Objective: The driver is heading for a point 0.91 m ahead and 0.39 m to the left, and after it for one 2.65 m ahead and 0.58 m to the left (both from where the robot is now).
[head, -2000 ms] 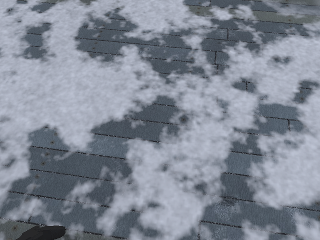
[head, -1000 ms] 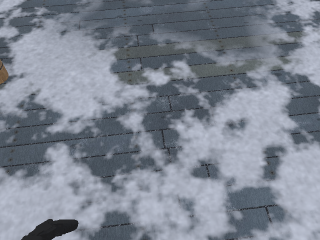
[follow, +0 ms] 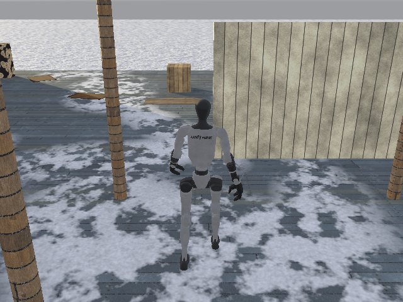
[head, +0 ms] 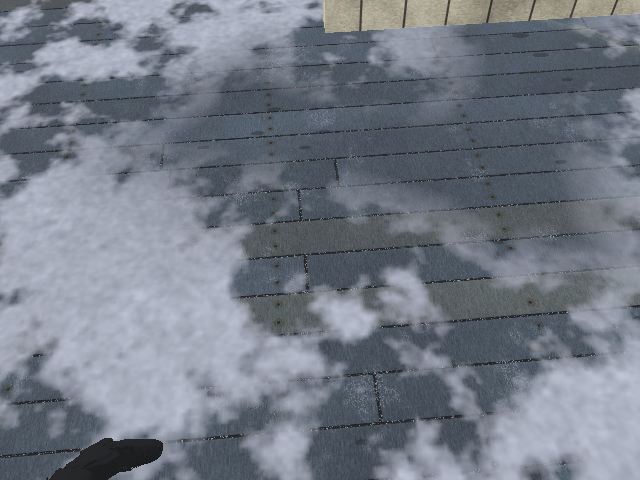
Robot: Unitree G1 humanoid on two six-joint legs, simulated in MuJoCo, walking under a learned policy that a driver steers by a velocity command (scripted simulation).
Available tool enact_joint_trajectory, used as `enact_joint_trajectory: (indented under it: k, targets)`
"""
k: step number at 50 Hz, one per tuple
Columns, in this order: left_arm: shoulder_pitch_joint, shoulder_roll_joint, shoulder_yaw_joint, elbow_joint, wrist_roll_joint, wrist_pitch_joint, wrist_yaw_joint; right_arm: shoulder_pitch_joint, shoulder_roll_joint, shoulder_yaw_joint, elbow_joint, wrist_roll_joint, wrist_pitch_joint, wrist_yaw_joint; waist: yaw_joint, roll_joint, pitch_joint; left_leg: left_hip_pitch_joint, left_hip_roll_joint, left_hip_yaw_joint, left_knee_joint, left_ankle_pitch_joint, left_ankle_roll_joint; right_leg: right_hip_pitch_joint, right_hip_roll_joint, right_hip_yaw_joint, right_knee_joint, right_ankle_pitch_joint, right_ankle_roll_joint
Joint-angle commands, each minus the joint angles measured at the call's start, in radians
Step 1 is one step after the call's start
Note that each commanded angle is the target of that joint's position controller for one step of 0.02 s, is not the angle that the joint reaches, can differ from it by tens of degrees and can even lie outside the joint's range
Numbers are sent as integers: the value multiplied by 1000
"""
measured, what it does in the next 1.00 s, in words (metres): walks ahead, turning left: left foot, then right foot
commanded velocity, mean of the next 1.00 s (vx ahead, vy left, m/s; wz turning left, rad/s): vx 0.40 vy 0.00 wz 0.53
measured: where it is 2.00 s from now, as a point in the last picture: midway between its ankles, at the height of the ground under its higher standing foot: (192, 396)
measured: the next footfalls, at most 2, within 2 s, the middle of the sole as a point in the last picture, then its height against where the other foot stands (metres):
left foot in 0.50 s outside the picture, level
right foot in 0.96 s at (265, 387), level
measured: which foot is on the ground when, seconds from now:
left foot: down 0.00-0.00, up 0.02-0.48, down 0.50-0.96, up 0.98-1.00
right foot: down 0.00-0.52, up 0.54-0.94, down 0.96-1.00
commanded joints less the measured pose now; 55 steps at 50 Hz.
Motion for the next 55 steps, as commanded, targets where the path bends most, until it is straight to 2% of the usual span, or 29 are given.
enact_joint_trajectory:
  k: [1,2,4,6,7,11,15,20,22,24,25,26,27,28,29,30,31,32,36,40,43,47,48,49,50,51,52,53,55]
  targets:
    - [434,269,91,49,7,6,18,64,-16,15,-92,4,-38,0,193,-299,-442,-649,-42,-65,717,-152,18,911,-413,685,-142,-202,-248]
    - [374,192,67,39,0,8,20,-3,-126,-16,-98,30,-44,2,201,-188,-292,-733,21,-119,805,-113,26,789,-378,594,-183,-310,-201]
    - [243,128,47,34,0,7,22,-104,-123,-24,-123,25,-38,-3,152,-103,-101,-718,99,-78,757,45,27,527,-306,362,-252,-238,-147]
    - [179,95,39,39,13,-7,18,-82,-86,-30,-116,14,-14,-3,102,-119,-32,-616,141,-88,694,128,21,368,-257,212,-313,-92,-128]
    - [160,105,45,48,13,-11,18,-72,-56,-26,-120,17,-1,-2,80,-126,-28,-603,147,-78,681,147,13,335,-259,174,-343,-71,-141]
    - [159,133,58,78,15,-20,29,-134,-43,-29,-160,7,22,0,72,-71,24,-666,154,-86,549,298,-8,328,-248,13,-386,65,-150]
    - [191,165,67,97,9,-7,44,-258,-19,-18,-198,4,10,28,116,-38,45,-631,131,-11,312,473,5,367,-219,-118,-389,112,-121]
    - [257,207,84,133,-17,26,47,-383,-29,-16,-271,5,14,55,147,-36,81,-662,109,44,180,402,48,535,-276,-167,-332,193,-100]
    - [244,233,92,132,-26,40,49,-362,-54,-28,-286,3,18,60,115,-61,47,-587,61,94,166,304,83,580,-281,-196,-228,462,-78]
    - [216,252,97,125,-36,57,52,-191,-111,-64,-254,7,25,57,5,-73,-58,-348,-26,151,134,253,134,559,-252,-233,40,719,-48]
    - [217,231,88,119,-31,58,54,-17,-175,-100,-205,10,30,42,-78,-35,-148,-74,-57,122,83,300,174,420,-208,-250,285,620,-8]
    - [285,119,52,75,15,45,49,47,-299,-131,-188,16,35,21,-31,212,-223,274,183,-306,49,249,307,5,-89,-244,663,-48,57]
    - [279,82,29,47,6,4,36,21,-297,-115,-230,12,15,30,4,237,-375,421,339,-805,-150,32,446,-230,68,0,868,-559,73]
    - [147,172,50,23,-39,-25,23,7,-209,-87,-231,4,-2,39,-46,111,-292,375,326,-723,-211,39,376,-337,11,90,900,-489,44]
    - [111,169,49,8,-49,-41,22,-35,-180,-78,-229,1,-15,39,-21,82,-182,251,294,-588,-206,108,336,-354,-32,81,837,-397,20]
    - [112,160,50,25,-23,-44,31,-105,-144,-65,-238,2,-17,38,25,-2,-109,105,245,-467,-209,215,295,-294,-73,80,748,-324,17]
    - [132,171,58,30,-6,-36,38,-166,-128,-58,-258,-10,-20,33,69,40,-73,-20,224,-397,-210,411,289,-213,-94,85,680,-283,30]
    - [154,180,63,36,2,-22,38,-199,-119,-53,-276,-19,-20,28,94,50,-65,-89,205,-346,-212,580,285,-149,-102,86,656,-275,46]
    - [128,123,54,18,20,18,48,-175,-165,-68,-270,-10,-13,0,108,32,-67,-210,135,-189,-179,934,261,-86,-44,40,459,-170,108]
    - [-6,89,32,-23,15,24,37,-148,-171,-71,-264,1,21,-27,59,86,-101,-229,87,-177,-133,831,188,4,34,33,167,57,112]
    - [-48,119,37,-41,6,29,26,-127,-164,-68,-255,-2,39,-37,45,113,-103,-178,106,-260,-87,711,163,25,59,65,66,76,107]
    - [31,168,55,-26,18,10,25,-198,-138,-58,-282,-1,49,-47,110,139,-102,-118,87,-376,66,603,124,131,43,87,-96,82,57]
    - [81,206,62,-31,37,1,35,-186,-98,-43,-293,-9,45,-41,120,99,-170,-160,28,-342,200,499,88,284,-59,149,-120,258,5]
    - [103,253,65,-42,53,6,47,-99,-44,-26,-300,-30,42,-38,79,-106,-253,-326,-82,-231,434,-8,34,509,-271,336,-57,698,-85]
    - [145,253,69,-17,48,25,48,38,-81,-30,-305,-6,46,-35,29,-312,-320,-521,-131,-152,631,-331,-7,625,-470,640,-103,607,-270]
    - [122,183,56,-39,10,36,44,56,-171,-55,-258,2,59,-33,40,-165,-273,-561,-61,-174,740,-257,-44,564,-427,619,-132,371,-259]
    - [91,139,43,-54,8,47,45,-36,-206,-69,-261,6,77,-35,68,-100,-195,-585,-34,-141,783,-178,-66,495,-350,462,-136,241,-204]
    - [55,132,38,-61,15,58,44,-74,-198,-72,-262,5,96,-39,63,-68,-155,-576,-12,-121,781,-122,-79,412,-294,369,-163,134,-173]
    - [12,153,41,-59,23,73,50,-109,-162,-67,-282,3,113,-39,54,-115,-85,-525,17,-73,747,-33,-88,268,-226,237,-227,27,-164]
Velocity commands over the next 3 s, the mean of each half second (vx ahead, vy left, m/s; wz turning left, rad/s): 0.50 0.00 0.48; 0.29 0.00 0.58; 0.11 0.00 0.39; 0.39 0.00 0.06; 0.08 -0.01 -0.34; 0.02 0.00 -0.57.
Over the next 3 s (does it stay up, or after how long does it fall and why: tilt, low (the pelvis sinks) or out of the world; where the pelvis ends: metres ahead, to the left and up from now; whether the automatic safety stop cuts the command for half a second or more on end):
stays up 0.79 0.32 0.02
